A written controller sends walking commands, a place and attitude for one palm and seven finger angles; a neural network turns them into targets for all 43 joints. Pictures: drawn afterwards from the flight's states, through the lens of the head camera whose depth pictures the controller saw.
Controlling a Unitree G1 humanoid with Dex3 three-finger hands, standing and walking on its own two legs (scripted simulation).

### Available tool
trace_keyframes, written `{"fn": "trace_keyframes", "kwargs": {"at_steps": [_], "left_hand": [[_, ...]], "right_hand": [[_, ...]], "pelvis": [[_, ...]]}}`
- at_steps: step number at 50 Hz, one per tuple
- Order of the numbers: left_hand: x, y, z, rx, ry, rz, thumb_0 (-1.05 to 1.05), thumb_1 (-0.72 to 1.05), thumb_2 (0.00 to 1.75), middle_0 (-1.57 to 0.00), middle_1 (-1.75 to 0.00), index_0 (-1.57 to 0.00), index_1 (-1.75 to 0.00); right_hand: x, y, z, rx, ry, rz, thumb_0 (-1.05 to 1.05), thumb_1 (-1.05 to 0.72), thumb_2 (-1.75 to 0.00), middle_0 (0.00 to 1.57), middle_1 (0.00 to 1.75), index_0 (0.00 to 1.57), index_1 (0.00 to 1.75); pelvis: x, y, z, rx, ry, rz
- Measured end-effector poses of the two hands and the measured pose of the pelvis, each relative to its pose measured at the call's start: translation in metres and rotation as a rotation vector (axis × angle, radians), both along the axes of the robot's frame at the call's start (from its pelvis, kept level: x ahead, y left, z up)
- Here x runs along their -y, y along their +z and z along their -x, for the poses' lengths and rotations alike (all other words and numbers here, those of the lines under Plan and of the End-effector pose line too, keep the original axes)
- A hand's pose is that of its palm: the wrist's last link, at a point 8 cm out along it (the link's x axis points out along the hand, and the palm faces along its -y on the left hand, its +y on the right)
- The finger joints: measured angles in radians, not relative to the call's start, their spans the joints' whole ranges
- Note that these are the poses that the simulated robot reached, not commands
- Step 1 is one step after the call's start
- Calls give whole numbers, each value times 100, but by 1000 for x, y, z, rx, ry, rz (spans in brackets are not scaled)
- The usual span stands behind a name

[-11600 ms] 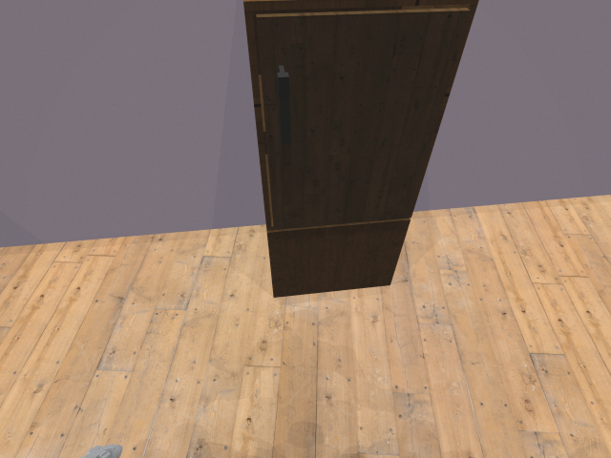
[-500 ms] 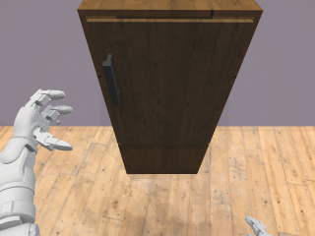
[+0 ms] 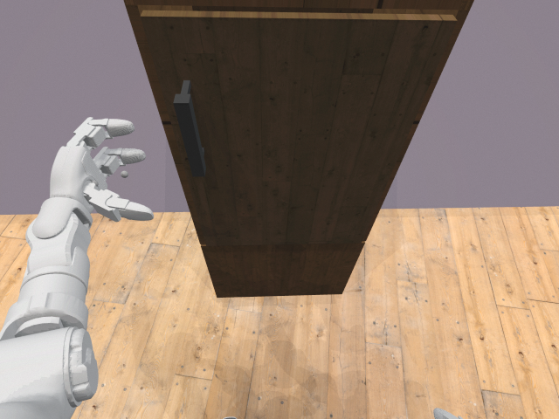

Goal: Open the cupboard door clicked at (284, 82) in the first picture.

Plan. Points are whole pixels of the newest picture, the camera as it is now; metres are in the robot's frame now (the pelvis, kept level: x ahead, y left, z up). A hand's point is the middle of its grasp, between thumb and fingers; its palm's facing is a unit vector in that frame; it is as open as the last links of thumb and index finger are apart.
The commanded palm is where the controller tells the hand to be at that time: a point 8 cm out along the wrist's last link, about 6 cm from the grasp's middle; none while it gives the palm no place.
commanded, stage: move the hooked fingers beside the handle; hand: left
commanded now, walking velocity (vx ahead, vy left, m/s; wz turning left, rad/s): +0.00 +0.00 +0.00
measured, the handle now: (193, 131) +0.54 +0.15 +0.09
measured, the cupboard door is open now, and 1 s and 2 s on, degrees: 0 0 0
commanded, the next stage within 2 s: slide the fingers in behind the handle in 1.34 s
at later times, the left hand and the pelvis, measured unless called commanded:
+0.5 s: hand (152, 141) +0.50 +0.20 +0.11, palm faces +0.03 -1.00 +0.01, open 14.0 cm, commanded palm +0.48 +0.25 +0.10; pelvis +0.01 +0.00 -0.01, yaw -1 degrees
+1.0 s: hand (155, 141) +0.50 +0.20 +0.10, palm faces +0.04 -1.00 +0.00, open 14.0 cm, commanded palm +0.48 +0.25 +0.10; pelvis +0.01 -0.01 -0.01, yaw -1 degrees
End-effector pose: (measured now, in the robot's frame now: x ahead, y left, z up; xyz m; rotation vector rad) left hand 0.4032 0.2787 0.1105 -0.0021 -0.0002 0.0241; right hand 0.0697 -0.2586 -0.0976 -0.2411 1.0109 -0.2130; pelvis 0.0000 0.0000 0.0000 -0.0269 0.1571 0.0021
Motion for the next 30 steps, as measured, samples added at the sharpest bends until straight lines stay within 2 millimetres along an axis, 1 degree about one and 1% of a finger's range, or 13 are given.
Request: {"fn": "trace_keyframes", "kwargs": {"at_steps": [11,19,24,30], "left_hand": [[12,-3,-37,-6,-4,11,-2,-50,30,-30,-120,-30,-120],[17,-2,-57,4,4,5,-2,-50,30,-30,-120,-30,-120],[22,-3,-68,-7,2,9,-2,-50,30,-30,-120,-30,-120],[28,-1,-83,-4,4,1,-2,-50,30,-30,-120,-30,-120]], "right_hand": [[3,-7,37,-129,-55,8,1,-91,-90,21,30,20,30],[5,-10,63,-216,-99,8,1,-91,-90,21,30,20,30],[5,-11,73,-256,-113,8,0,-91,-90,21,30,20,30],[6,-11,81,-282,-124,9,0,-91,-90,21,30,20,30]], "pelvis": [[-2,-4,-2,-46,-11,3],[-2,-7,-4,-74,-19,6],[-1,-9,-5,-90,-18,9],[0,-11,-6,-111,-19,12]]}}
